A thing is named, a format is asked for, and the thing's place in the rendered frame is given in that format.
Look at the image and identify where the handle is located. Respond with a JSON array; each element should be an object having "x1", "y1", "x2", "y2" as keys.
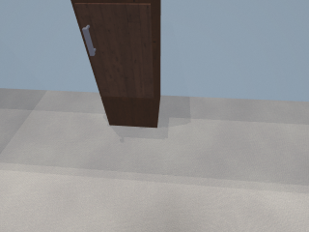
[{"x1": 82, "y1": 24, "x2": 96, "y2": 56}]

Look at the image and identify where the cupboard door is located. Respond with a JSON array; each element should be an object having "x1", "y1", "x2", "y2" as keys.
[{"x1": 74, "y1": 3, "x2": 154, "y2": 99}]

